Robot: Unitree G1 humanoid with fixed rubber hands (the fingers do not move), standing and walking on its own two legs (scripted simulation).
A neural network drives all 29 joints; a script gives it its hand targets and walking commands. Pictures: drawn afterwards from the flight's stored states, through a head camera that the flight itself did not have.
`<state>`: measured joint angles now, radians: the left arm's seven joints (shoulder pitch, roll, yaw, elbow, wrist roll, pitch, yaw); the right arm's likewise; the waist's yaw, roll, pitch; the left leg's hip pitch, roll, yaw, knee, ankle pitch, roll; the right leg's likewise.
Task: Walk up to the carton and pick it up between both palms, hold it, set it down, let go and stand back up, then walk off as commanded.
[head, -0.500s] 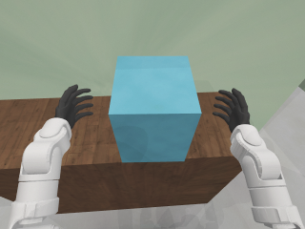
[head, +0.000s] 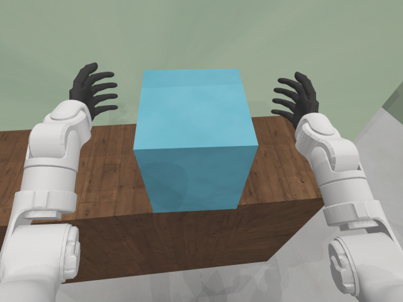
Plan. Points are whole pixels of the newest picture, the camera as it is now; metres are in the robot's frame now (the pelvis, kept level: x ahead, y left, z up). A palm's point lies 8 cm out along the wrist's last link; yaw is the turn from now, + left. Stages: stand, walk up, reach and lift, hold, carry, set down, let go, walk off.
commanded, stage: reach and lift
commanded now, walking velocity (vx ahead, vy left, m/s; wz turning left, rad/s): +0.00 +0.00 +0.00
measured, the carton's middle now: (193, 144) +0.42 +0.02 +0.04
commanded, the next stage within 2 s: none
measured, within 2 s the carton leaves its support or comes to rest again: neither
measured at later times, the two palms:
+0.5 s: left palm (91, 115) +0.43 +0.22 +0.12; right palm (288, 120) +0.42 -0.17 +0.11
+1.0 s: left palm (112, 137) +0.43 +0.20 +0.06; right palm (275, 145) +0.40 -0.16 +0.05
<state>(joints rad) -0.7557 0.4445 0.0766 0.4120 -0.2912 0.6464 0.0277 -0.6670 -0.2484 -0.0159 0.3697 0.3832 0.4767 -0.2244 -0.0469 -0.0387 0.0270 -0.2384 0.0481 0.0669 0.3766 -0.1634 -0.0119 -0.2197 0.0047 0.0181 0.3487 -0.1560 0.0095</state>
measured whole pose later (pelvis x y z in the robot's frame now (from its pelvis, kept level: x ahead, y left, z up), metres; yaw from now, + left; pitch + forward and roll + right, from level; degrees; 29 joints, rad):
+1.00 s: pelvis +0.00 +0.01 -0.01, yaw +2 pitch +12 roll -2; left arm -0.85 0.28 -0.01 1.12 -0.23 -0.05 0.02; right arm -0.73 -0.10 -0.08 0.93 0.20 0.00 -0.21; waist -0.06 0.01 -0.12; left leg -0.55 0.05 0.01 0.56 -0.22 -0.01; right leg -0.49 0.01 -0.02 0.48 -0.20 0.02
